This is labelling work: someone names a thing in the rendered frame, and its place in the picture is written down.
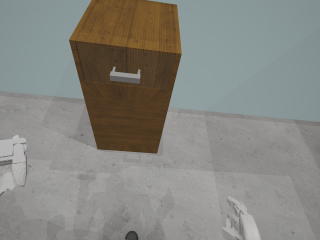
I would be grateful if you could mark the robot right hand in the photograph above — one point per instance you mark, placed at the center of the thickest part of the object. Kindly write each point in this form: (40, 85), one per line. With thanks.
(245, 226)

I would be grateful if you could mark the drawer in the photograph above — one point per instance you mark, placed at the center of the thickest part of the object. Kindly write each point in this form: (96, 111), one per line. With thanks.
(98, 62)

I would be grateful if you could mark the cabinet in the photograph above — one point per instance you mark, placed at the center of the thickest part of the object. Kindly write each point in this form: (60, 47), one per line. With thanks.
(126, 117)

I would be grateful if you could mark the handle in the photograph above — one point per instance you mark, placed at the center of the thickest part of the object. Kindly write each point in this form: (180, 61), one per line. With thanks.
(125, 77)

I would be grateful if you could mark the robot left hand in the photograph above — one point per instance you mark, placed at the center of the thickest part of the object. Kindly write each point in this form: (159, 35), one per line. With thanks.
(12, 153)

